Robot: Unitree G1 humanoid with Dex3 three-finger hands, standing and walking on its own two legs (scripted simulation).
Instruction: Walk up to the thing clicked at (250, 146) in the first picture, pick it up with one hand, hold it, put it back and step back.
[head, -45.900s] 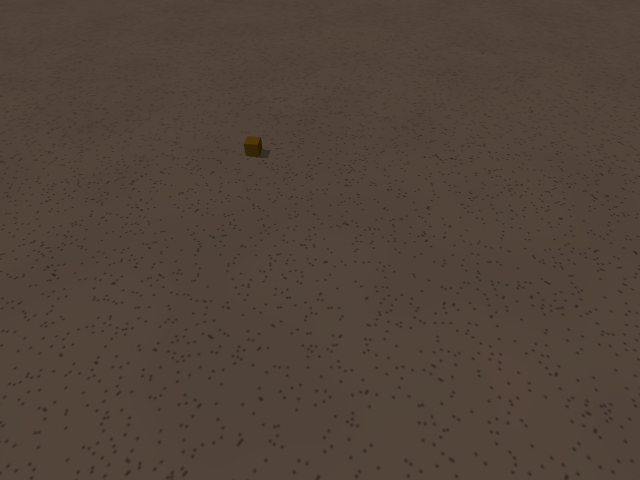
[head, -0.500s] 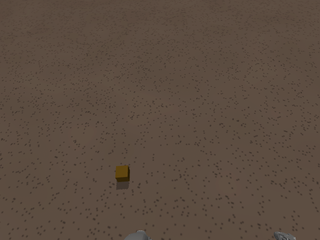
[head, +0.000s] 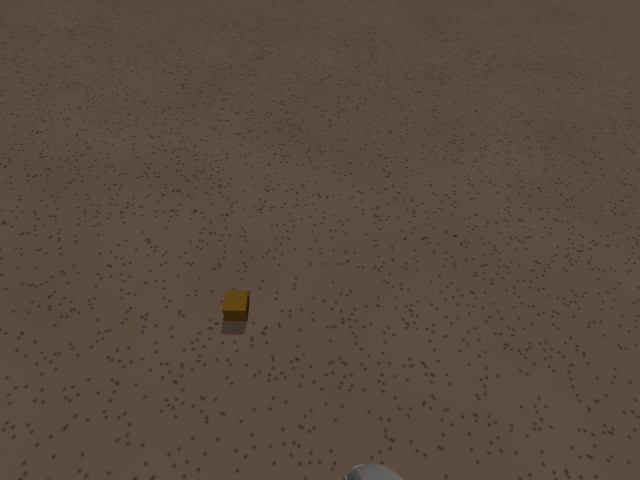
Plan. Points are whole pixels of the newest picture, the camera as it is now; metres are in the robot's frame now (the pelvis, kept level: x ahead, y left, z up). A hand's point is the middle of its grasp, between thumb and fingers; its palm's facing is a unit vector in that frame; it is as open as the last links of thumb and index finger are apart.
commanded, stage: step back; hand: left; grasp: from above
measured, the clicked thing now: (236, 305) +0.74 +0.24 -0.73
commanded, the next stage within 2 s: none
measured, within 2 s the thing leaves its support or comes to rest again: neither
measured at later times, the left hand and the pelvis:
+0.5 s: hand out of the picture -0.07 +0.22 -0.14, palm faces +0.00 -0.90 -0.44, open 7.4 cm; pelvis -0.17 -0.05 -0.01, yaw +1 degrees
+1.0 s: hand out of the picture -0.29 +0.19 -0.15, palm faces -0.01 -0.91 -0.41, open 7.4 cm; pelvis -0.33 -0.08 -0.01, yaw -2 degrees
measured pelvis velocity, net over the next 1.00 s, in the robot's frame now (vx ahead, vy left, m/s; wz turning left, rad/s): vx -0.33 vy -0.08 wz -0.04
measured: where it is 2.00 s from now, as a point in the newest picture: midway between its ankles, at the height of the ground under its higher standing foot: outside the picture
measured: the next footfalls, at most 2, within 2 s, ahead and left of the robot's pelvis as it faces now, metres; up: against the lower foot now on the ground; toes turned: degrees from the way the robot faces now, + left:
right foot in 0.20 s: -0.07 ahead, -0.16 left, +0.00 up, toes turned +0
left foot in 0.58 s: -0.20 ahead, +0.06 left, +0.00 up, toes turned +1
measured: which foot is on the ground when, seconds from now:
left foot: down 0.00-0.22, up 0.24-0.56, down 0.58-0.94, up 0.96-1.00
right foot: up 0.00-0.18, down 0.20-0.60, up 0.62-0.90, down 0.92-1.00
